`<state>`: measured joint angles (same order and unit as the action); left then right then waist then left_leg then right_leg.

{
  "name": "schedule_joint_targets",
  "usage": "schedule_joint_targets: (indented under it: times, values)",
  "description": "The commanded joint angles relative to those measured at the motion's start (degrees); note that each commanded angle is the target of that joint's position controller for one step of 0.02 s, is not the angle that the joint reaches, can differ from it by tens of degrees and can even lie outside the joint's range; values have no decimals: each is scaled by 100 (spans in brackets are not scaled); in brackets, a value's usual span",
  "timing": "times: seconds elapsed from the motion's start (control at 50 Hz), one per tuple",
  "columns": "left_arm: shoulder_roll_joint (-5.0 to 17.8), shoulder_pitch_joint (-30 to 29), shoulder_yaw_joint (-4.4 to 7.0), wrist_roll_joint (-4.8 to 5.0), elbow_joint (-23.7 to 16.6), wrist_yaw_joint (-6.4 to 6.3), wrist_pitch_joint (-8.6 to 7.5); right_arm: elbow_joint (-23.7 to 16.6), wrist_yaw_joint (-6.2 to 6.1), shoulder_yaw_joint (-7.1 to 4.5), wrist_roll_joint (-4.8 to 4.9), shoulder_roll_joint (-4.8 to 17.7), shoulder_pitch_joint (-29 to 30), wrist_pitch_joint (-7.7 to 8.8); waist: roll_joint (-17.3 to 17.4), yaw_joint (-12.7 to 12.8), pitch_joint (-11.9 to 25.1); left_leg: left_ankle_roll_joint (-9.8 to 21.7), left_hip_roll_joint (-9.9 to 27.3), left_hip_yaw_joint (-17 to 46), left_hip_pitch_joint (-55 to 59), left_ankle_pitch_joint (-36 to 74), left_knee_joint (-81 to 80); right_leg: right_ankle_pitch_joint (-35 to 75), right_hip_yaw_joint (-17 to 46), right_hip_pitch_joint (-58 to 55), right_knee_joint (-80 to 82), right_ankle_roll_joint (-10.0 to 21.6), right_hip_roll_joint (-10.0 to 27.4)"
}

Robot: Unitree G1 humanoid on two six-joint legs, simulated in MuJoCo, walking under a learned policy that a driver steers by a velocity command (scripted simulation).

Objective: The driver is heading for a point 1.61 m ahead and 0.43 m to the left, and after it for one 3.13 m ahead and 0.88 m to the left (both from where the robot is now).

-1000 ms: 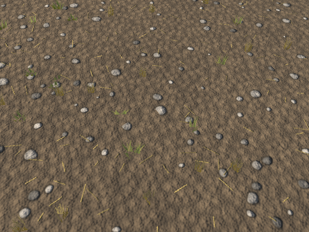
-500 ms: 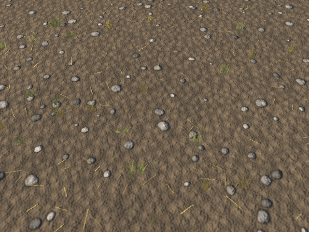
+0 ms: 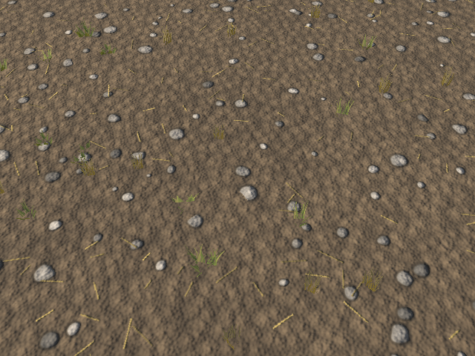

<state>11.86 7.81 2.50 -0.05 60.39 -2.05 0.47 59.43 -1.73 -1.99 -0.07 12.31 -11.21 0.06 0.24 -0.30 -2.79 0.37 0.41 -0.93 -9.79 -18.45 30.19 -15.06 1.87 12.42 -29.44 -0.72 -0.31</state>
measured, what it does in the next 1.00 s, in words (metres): walks ahead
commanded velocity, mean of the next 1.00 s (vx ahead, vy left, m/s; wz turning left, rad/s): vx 0.25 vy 0.00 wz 0.04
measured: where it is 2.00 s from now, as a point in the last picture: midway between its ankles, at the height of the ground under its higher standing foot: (203, 272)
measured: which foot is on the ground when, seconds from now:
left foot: down 0.00-0.54, up 0.56-1.00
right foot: down 0.00-1.00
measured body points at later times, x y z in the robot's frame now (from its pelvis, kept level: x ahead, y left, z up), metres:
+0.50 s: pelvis +0.02 -0.01 +0.00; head +0.02 -0.02 +0.45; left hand +0.05 +0.24 -0.14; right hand +0.01 -0.27 -0.15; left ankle -0.02 +0.11 -0.73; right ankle +0.01 -0.12 -0.72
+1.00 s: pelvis +0.24 +0.00 -0.02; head +0.27 +0.00 +0.43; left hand +0.12 +0.24 -0.15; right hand +0.49 -0.20 -0.11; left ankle +0.39 +0.11 -0.73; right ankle +0.03 -0.12 -0.73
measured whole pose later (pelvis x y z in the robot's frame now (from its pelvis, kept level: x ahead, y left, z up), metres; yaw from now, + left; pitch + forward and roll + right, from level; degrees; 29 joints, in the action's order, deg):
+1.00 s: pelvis +0.24 +0.00 -0.02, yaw +3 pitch +2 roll +0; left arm 12.8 27.4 1.7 0.0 63.3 -1.0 -4.2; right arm 48.7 3.8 -1.6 1.9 12.8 4.1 4.7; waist 0.6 4.1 -2.3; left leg 6.7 0.4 -4.5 -32.2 -3.0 32.4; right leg -25.9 -5.6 -12.1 -13.2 -0.5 0.7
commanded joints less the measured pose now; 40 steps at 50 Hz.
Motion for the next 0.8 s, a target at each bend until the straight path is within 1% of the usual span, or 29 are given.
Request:
schedule_joint_targets:
  times: [0.02, 0.28, 0.3, 0.32, 0.34, 0.36, 0.38, 0.4, 0.42, 0.44, 0.46, 0.48, 0.5, 0.52, 0.54, 0.56, 0.58, 0.6, 0.62, 0.64, 0.66, 0.68, 0.7, 0.74, 0.76, 0.8]
  values:
    - [564, 17, 74, -4, -104, -22, -39, -98, -18, -84, -5, 591, -121, 49, -13, 16, 135, 93, 171, 168, -356, 890, -623, 1105, 88, -264, 398, 178, 135]
    - [522, 263, -13, -3, 210, -61, -43, 131, -5, 2, -4, 508, -304, 58, 13, 25, 20, 117, 138, 191, -462, 509, -842, 794, 52, -184, 531, 115, 122]
    - [467, 378, -31, -1, 276, -63, -39, 196, -13, 3, 2, 497, -421, 48, 56, 22, 143, 151, 104, 176, -413, -101, -907, 245, -51, -209, 491, 124, 32]
    - [501, 420, -15, 33, 296, -71, -37, 208, -31, -43, 46, 629, -471, 25, 166, 0, 63, 263, 105, 254, -466, -1032, -966, -627, -227, -22, 275, 159, -134]
    - [552, 402, 4, 56, 262, -75, -56, 176, -48, -98, 87, 801, -493, 13, 336, -31, -108, 440, 271, 530, -577, -1997, -1124, -1420, -356, 324, 17, 213, -244]
    - [550, 273, 5, 60, 179, -67, -109, 150, -51, -130, 117, 900, -612, 33, 503, -112, -315, 657, 603, 1008, -617, -2740, -1429, -1709, -412, 759, -308, 261, -252]
    - [397, 141, -26, 75, 77, -26, -202, 175, -46, -179, 142, 1032, -812, 87, 827, -168, -437, 933, 1133, 1741, -498, -3184, -1805, -1412, -552, 1113, -838, 279, -243]
    - [292, 64, -49, 98, 13, 20, -291, 179, -37, -233, 163, 1151, -867, 147, 1019, -183, -582, 1213, 1635, 2422, -589, -3229, -2091, -1017, -481, 1235, -1346, 334, -59]
    - [329, 65, -31, 127, -11, 64, -363, 127, -29, -235, 147, 1104, -785, 209, 952, -123, -680, 1343, 1868, 2682, -621, -3003, -2201, -944, -352, 1401, -1628, 423, 117]
    - [321, 118, -24, 151, -19, 103, -421, 59, -6, -226, 131, 1048, -661, 269, 913, -43, -709, 1343, 1914, 2663, -582, -2702, -2171, -1115, -278, 1491, -1708, 512, 223]
    - [294, 210, -29, 178, -15, 133, -471, -22, 23, -222, 163, 1021, -505, 309, 861, 65, -698, 1235, 1827, 2425, -577, -2376, -2065, -1238, -277, 1358, -1332, 604, 279]
    - [291, 393, -14, 193, 49, 150, -512, -114, 44, -222, 218, 1011, -288, 319, 767, 225, -661, 1047, 1572, 1977, -776, -2037, -1910, -1074, -405, 817, -610, 666, 225]
    - [299, 761, 21, 174, 228, 153, -532, -190, 63, -227, 257, 1025, -97, 307, 659, 413, -531, 872, 1200, 1436, -1145, -1670, -1600, -545, -656, -78, 80, 657, 8]
    - [386, 1195, 79, 126, 434, 157, -523, -247, 72, -223, 249, 991, -63, 306, 482, 521, -362, 744, 867, 1042, -1439, -1223, -1092, -138, -658, -787, 265, 569, -126]
    - [588, 1865, 154, 106, 598, 166, -528, -340, 90, -154, 204, 768, 74, 337, -136, 742, -98, 526, 487, 521, -1935, -513, 129, -393, 221, -1510, 672, 692, 410]
    - [1180, 2555, 283, 131, 654, 174, -549, -526, 96, -69, 151, 415, 122, 404, -1583, 859, 228, 161, -154, -288, -2973, -621, 2142, -1069, 2382, -2298, 1661, 1278, 1641]
    - [1220, 2581, 229, 23, 639, 237, -654, -647, 85, -86, 239, 458, 236, 479, -1613, 777, 172, 218, -222, 280, -3659, -1389, 3414, -1786, 3901, -2083, 2108, 1860, 2337]
    - [861, 2072, 113, 28, 478, 243, -745, -661, 114, -111, 337, 595, 247, 532, -875, 504, -238, 348, 162, 596, -4123, -973, 4014, -1964, 3577, -1916, 2072, 1788, 2293]
    - [656, 1746, 44, 42, 346, 266, -787, -606, 157, -123, 329, 647, 178, 575, -607, 361, -344, 447, 379, 590, -4208, -351, 4042, -1687, 2871, -1792, 2067, 1535, 2003]
    - [647, 1517, 8, 54, 240, 304, -786, -567, 161, -168, 257, 701, 161, 613, -399, 257, -345, 475, 521, 522, -4104, 150, 3786, -1053, 2325, -1688, 2118, 1318, 1770]
    - [550, 1443, -42, 48, 190, 315, -764, -577, 174, -224, 196, 804, 249, 625, -364, 210, -356, 442, 630, 474, -3932, 481, 3452, -186, 1823, -1592, 2141, 1163, 1602]
    - [408, 1541, -98, 23, 192, 303, -724, -579, 208, -243, 170, 776, 296, 615, -417, 211, -277, 385, 668, 374, -3691, 678, 3201, 473, 1388, -1519, 2150, 1060, 1413]
    - [418, 1724, -110, 0, 219, 274, -695, -593, 243, -228, 167, 651, 342, 591, -481, 232, -202, 305, 652, 256, -3583, 834, 2979, 1016, 1107, -1541, 2139, 1053, 1320]
    - [576, 1899, -99, -10, 217, 196, -642, -753, 268, -175, 132, 463, 736, 538, -438, 305, -258, 142, 602, 98, -3594, 1127, 2396, 1737, 765, -1481, 2175, 1104, 1247]
    - [639, 1905, -94, -20, 193, 158, -618, -880, 277, -134, 122, 377, 1019, 525, -382, 338, -313, 89, 569, 51, -3510, 1308, 1967, 1856, 626, -1354, 2212, 1104, 1207]
    - [765, 1957, -72, -22, 144, 112, -596, -1060, 307, -63, 138, 291, 1489, 512, -416, 444, -407, 45, 439, -87, -3168, 1724, 1180, 1899, 396, -1092, 2314, 1077, 1133]
Velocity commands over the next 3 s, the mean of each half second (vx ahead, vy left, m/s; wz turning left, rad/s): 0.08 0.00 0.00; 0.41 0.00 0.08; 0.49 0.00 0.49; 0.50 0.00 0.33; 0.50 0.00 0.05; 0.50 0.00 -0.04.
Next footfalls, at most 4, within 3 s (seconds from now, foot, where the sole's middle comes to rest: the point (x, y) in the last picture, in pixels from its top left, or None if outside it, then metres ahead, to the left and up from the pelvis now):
1.02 left None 0.43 0.11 -0.77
1.52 right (254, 278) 0.75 -0.02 -0.77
2.02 left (144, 248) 0.86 0.33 -0.77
2.56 right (172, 163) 1.24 0.27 -0.77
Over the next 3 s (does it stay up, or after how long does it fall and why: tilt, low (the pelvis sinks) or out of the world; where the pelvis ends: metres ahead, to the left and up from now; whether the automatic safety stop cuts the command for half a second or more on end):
stays up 1.24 0.40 0.01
